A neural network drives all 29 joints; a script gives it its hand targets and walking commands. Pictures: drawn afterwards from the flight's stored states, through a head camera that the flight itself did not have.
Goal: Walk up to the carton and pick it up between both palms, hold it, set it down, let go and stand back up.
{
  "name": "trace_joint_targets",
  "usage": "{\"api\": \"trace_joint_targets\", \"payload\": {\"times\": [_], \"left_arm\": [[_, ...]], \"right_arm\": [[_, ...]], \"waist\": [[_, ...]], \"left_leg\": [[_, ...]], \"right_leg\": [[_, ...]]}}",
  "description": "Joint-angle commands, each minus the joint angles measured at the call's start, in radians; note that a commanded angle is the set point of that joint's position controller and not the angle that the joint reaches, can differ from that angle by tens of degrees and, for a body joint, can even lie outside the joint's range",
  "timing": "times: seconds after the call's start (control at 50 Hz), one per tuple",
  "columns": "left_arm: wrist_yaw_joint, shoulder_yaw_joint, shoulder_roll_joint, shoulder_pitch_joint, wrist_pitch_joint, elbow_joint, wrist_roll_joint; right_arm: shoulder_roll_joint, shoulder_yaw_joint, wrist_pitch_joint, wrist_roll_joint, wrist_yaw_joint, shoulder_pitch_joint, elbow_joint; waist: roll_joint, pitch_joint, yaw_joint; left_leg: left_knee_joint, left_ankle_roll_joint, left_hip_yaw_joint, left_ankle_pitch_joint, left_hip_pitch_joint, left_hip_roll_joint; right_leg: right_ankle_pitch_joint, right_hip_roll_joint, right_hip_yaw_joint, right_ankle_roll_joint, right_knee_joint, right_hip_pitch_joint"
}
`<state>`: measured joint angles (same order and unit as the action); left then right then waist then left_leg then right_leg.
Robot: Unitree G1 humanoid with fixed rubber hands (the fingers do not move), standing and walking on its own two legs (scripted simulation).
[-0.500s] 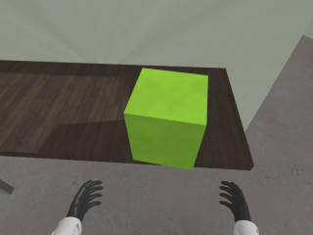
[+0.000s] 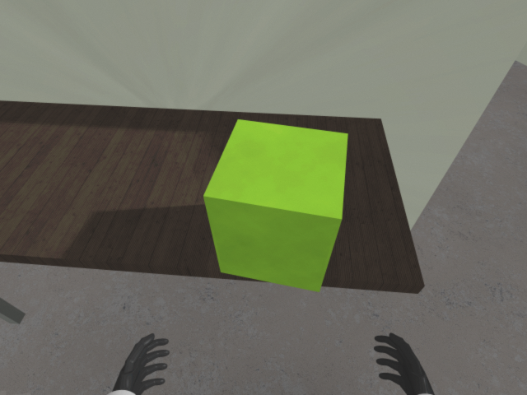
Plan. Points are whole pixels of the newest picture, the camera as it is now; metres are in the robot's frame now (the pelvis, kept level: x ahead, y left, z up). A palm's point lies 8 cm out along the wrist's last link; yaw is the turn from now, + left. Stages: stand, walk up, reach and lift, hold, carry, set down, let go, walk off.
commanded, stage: set down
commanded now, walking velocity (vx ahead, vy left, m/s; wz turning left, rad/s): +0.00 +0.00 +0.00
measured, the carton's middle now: (279, 208) +0.45 -0.01 -0.02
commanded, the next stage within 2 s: let go in 0.02 s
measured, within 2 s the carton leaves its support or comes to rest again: neither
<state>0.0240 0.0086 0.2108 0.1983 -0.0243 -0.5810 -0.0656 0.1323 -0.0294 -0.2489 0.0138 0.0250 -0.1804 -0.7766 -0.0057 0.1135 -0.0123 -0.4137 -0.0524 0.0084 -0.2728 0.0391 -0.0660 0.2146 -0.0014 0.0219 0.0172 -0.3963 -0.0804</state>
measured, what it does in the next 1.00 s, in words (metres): stands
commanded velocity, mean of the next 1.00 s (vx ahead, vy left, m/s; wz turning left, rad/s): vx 0.00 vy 0.00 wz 0.00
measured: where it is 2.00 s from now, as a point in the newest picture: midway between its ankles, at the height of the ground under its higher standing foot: outside the picture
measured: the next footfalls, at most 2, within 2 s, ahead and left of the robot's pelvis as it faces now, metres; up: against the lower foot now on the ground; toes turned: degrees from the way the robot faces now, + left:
left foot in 1.64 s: -0.06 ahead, +0.11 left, +0.00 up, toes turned -1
right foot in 1.88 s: -0.10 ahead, -0.11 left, +0.00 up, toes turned -4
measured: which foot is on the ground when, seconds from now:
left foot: down 0.00-1.00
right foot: down 0.00-1.00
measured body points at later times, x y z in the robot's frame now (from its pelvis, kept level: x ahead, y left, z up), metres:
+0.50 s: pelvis +0.00 +0.00 +0.00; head +0.00 +0.01 +0.45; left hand +0.16 +0.23 -0.09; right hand +0.14 -0.22 -0.10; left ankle -0.02 +0.15 -0.74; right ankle +0.01 -0.13 -0.74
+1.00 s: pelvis -0.03 +0.01 -0.01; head -0.07 +0.00 +0.44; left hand +0.01 +0.27 -0.13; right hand +0.02 -0.24 -0.15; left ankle -0.02 +0.15 -0.74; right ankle +0.01 -0.13 -0.74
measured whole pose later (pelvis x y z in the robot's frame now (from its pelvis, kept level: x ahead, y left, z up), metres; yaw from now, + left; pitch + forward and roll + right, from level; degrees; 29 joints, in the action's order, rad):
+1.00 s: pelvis -0.03 +0.01 -0.01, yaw +1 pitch -5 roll +0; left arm -0.02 0.00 0.22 0.40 0.02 -0.81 0.02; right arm 0.25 0.00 -0.01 0.01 0.00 -0.36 -0.87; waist -0.03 -0.01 0.00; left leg -0.50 -0.03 0.00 -0.26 0.15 -0.02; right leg 0.21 0.04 0.02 0.04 -0.49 -0.19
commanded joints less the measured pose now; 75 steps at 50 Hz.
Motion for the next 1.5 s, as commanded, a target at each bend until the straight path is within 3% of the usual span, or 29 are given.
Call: {"api": "trace_joint_targets", "payload": {"times": [0.0, 0.12, 0.2, 0.42, 0.48, 0.5, 0.54, 0.58, 0.74, 1.0, 1.1, 1.2, 1.3, 1.42, 1.46, 1.48], "left_arm": [[-0.008, -0.063, 0.134, -0.089, 0.014, 0.190, 0.020], [-0.023, -0.068, 0.106, -0.086, -0.042, 0.200, 0.055], [-0.032, -0.057, 0.087, -0.094, -0.078, 0.201, 0.058], [-0.045, -0.058, 0.078, -0.105, -0.093, 0.222, 0.061], [-0.051, -0.055, 0.080, -0.110, -0.093, 0.237, 0.061], [-0.059, -0.091, 0.122, 0.097, 0.003, 0.068, 0.115], [-0.050, -0.083, 0.145, 0.103, 0.051, 0.038, 0.101], [-0.046, -0.081, 0.133, 0.073, 0.080, 0.044, 0.102], [-0.046, -0.059, 0.139, 0.094, 0.083, -0.029, 0.091], [-0.050, -0.043, 0.166, 0.206, 0.072, -0.145, 0.087], [-0.049, -0.041, 0.164, 0.248, 0.064, -0.177, 0.088], [-0.047, -0.045, 0.156, 0.292, 0.055, -0.205, 0.089], [-0.049, -0.058, 0.169, 0.306, 0.045, -0.214, 0.086], [-0.052, -0.069, 0.161, 0.299, 0.034, -0.242, 0.090], [-0.057, -0.092, 0.185, 0.280, 0.029, -0.254, 0.094], [-0.062, -0.100, 0.201, 0.234, 0.026, -0.251, 0.091]], "right_arm": [[0.104, -0.022, -0.050, 0.000, 0.000, 0.079, 0.163], [0.127, -0.034, -0.033, 0.012, -0.019, 0.086, 0.138], [0.145, -0.056, -0.015, 0.030, -0.031, 0.098, 0.133], [0.160, -0.064, -0.006, 0.034, -0.043, 0.094, 0.144], [0.156, -0.061, -0.005, 0.026, -0.047, 0.092, 0.144], [0.239, -0.056, 0.109, -0.006, -0.015, -0.016, 0.060], [0.236, -0.047, 0.168, -0.010, -0.008, -0.036, 0.101], [0.245, -0.045, 0.183, -0.002, -0.010, -0.045, 0.105], [0.245, -0.031, 0.203, 0.004, -0.024, -0.082, 0.075], [0.278, -0.001, 0.214, -0.002, -0.018, -0.172, -0.013], [0.282, 0.002, 0.224, -0.007, -0.018, -0.184, -0.038], [0.288, -0.009, 0.237, -0.006, -0.017, -0.208, -0.063], [0.273, -0.017, 0.247, -0.001, -0.018, -0.245, -0.082], [0.245, -0.023, 0.253, 0.011, -0.012, -0.280, -0.103], [0.228, -0.039, 0.254, 0.024, -0.017, -0.312, -0.113], [0.197, -0.039, 0.256, 0.027, -0.019, -0.365, -0.125]], "waist": [[-0.010, -0.168, -0.001], [-0.039, -0.134, -0.006], [-0.022, -0.115, 0.002], [0.005, -0.115, -0.001], [-0.015, -0.114, -0.008], [-0.101, -0.212, -0.028], [-0.029, -0.242, -0.004], [-0.006, -0.311, 0.006], [0.037, -0.083, 0.016], [0.021, 0.014, 0.009], [-0.020, 0.030, 0.005], [-0.014, 0.054, 0.003], [0.030, 0.077, 0.012], [0.054, 0.058, 0.021], [0.123, -0.005, 0.027], [0.179, -0.037, 0.046]], "left_leg": [[0.069, 0.006, -0.107, 0.291, 0.056, 0.077], [0.074, -0.001, -0.113, 0.306, 0.025, 0.069], [0.078, 0.005, -0.114, 0.277, 0.021, 0.063], [0.075, 0.015, -0.122, 0.249, 0.039, 0.063], [0.079, 0.014, -0.123, 0.236, 0.053, 0.063], [-0.040, 0.039, 0.013, 0.444, 0.115, 0.008], [-0.033, 0.055, 0.018, 0.406, 0.083, -0.019], [-0.056, 0.060, 0.016, 0.448, 0.032, -0.027], [0.007, 0.052, 0.044, 0.198, 0.165, -0.026], [0.092, 0.056, 0.082, -0.080, 0.267, -0.012], [0.128, 0.058, 0.106, -0.255, 0.342, -0.015], [0.137, 0.059, 0.117, -0.393, 0.393, -0.007], [0.086, 0.054, 0.104, -0.413, 0.389, 0.015], [0.030, 0.040, 0.079, -0.364, 0.348, 0.042], [-0.116, 0.032, 0.006, -0.292, 0.259, 0.104], [-0.251, 0.027, -0.047, -0.225, 0.162, 0.139]], "right_leg": [[-0.249, -0.019, -0.035, -0.027, 0.065, 0.095], [-0.197, -0.034, -0.052, -0.041, 0.077, 0.053], [-0.141, -0.040, -0.064, -0.047, 0.084, 0.023], [-0.165, -0.035, -0.052, -0.036, 0.073, 0.034], [-0.152, -0.034, -0.049, -0.041, 0.068, 0.039], [-0.358, 0.050, 0.008, -0.039, -0.064, -0.017], [-0.390, 0.081, 0.024, -0.022, -0.052, -0.005], [-0.452, 0.085, 0.032, -0.026, -0.067, -0.001], [-0.268, 0.090, 0.045, -0.019, -0.014, -0.123], [0.031, 0.073, 0.054, -0.011, 0.022, -0.162], [0.134, 0.060, 0.052, -0.009, 0.007, -0.168], [0.264, 0.051, 0.061, -0.006, 0.011, -0.219], [0.412, 0.061, 0.102, -0.013, 0.042, -0.310], [0.432, 0.054, 0.116, -0.020, 0.039, -0.357], [0.502, 0.054, 0.115, -0.009, 0.102, -0.422], [0.542, 0.086, 0.144, -0.022, 0.154, -0.496]]}}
